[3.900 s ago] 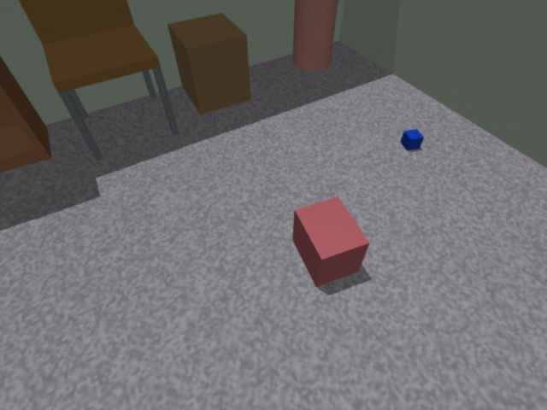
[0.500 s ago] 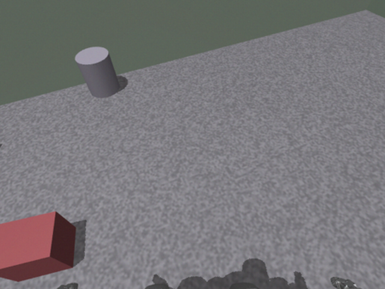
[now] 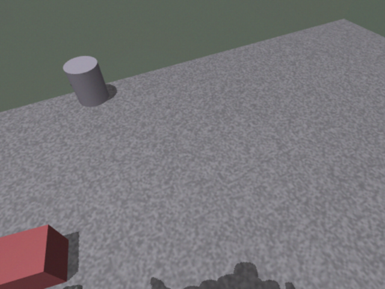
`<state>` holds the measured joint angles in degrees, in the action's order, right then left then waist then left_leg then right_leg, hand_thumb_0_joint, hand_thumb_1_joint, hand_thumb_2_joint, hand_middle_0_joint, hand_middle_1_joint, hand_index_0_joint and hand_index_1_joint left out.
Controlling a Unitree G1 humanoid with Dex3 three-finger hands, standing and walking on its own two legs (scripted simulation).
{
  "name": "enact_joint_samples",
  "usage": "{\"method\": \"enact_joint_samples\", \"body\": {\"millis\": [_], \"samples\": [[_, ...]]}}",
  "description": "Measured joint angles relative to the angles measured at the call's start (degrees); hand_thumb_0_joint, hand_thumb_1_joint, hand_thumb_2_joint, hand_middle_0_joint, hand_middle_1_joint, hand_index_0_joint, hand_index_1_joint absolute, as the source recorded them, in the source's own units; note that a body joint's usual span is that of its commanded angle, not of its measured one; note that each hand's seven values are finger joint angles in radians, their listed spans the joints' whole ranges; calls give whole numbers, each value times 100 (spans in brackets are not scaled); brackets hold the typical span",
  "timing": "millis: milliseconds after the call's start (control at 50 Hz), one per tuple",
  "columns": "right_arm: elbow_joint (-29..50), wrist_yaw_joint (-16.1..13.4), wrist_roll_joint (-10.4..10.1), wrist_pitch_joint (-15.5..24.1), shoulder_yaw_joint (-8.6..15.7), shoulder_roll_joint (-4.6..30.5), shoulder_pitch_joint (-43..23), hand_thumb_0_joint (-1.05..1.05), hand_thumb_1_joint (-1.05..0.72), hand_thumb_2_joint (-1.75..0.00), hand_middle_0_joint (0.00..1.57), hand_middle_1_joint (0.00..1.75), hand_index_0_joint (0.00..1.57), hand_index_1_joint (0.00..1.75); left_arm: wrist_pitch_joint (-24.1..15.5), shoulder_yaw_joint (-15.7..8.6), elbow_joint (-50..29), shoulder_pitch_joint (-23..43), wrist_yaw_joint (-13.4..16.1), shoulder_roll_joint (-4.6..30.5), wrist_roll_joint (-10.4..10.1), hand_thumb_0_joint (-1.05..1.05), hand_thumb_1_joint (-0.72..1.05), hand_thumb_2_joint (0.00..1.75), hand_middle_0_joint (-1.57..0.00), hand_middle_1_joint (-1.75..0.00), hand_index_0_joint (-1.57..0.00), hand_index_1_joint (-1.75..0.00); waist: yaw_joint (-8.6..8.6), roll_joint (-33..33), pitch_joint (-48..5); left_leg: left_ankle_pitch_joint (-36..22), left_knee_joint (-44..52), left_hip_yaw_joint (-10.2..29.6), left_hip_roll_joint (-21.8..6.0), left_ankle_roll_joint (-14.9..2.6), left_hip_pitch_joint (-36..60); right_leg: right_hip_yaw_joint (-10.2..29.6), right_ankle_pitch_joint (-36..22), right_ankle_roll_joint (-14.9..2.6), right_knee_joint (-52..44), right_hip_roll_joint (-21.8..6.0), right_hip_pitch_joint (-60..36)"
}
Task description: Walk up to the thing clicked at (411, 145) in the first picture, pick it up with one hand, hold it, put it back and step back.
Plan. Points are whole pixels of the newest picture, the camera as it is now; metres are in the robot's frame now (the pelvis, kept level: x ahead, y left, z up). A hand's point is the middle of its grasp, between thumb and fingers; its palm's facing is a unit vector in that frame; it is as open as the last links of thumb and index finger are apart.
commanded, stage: walk up
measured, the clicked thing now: out of the picture +0.97 +1.46 -0.73
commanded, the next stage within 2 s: stand in 0.34 s
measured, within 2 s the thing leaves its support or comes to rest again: neither
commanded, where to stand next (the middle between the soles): +0.05 +0.01 m, yaw +3 degrees
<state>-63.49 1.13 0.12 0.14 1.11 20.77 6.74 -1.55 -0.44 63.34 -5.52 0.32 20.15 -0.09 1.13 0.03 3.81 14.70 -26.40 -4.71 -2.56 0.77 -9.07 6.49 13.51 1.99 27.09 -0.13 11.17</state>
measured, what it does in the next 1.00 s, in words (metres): stands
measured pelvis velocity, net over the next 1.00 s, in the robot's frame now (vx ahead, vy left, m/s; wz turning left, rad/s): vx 0.00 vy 0.00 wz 0.02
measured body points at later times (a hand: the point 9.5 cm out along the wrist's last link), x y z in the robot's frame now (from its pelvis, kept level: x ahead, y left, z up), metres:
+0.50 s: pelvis +0.00 +0.00 +0.01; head +0.02 +0.00 +0.46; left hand +0.09 +0.30 -0.12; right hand +0.08 -0.30 -0.13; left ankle +0.00 +0.13 -0.74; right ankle +0.02 -0.15 -0.74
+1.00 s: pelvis +0.00 +0.00 +0.01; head +0.01 +0.00 +0.46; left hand +0.07 +0.30 -0.12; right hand +0.08 -0.31 -0.12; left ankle +0.00 +0.13 -0.74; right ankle +0.02 -0.15 -0.74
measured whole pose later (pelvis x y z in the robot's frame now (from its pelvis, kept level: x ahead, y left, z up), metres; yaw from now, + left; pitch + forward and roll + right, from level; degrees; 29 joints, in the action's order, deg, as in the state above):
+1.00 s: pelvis +0.00 +0.00 +0.01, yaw +1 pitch -3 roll +0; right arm -65.7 0.9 0.5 0.0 1.5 20.1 5.5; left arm -0.9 0.1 64.8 -6.5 0.0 19.9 0.6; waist 1.1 0.3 3.1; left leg 10.5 -19.1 -3.4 -2.1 1.1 -6.1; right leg 5.0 9.7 2.0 19.5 -0.7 7.5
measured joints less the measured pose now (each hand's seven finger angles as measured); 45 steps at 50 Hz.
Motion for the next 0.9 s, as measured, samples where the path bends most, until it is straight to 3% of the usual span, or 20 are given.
{"method": "enact_joint_samples", "body": {"millis": [300, 900], "samples": [[-80, 1, 13, -23, 80, -19, -319, 1, -90, -90, 20, 30, 20, 30, 34, 35, 175, 173, -6, -67, 50, 0, 90, 89, -21, -30, -20, -30, -11, -6, -25, -173, 398, -103, 15, -16, 259, 92, -197, 33, -381, -16, -214], [-227, -19, 45, -15, 42, -58, -155, 1, -90, -90, 20, 30, 20, 30, 75, 56, 157, -63, -35, -39, 72, 0, 90, 89, -21, -30, -20, -30, -1, 16, -59, -419, 725, 114, 34, 32, 282, -132, -381, -2, -745, -50, -343]]}}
